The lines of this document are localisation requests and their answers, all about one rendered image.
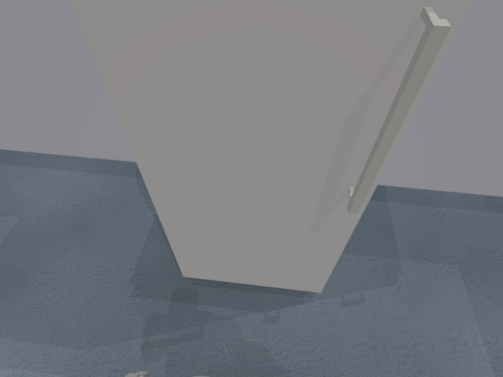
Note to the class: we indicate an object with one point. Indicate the handle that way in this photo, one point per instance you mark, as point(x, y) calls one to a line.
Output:
point(428, 47)

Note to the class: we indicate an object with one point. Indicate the fridge door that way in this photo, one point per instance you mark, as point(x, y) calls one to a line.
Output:
point(250, 119)

